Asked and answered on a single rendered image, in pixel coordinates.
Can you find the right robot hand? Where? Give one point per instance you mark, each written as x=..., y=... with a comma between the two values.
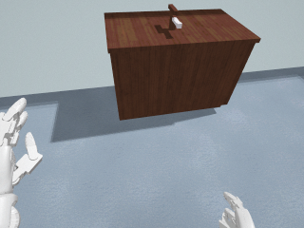
x=240, y=219

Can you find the counter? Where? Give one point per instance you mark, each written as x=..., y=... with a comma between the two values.
x=160, y=69

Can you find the tap lever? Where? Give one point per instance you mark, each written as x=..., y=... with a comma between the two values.
x=177, y=22

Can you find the robot left forearm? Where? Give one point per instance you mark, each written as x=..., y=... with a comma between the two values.
x=9, y=215

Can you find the left robot hand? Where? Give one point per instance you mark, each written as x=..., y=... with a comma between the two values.
x=10, y=125

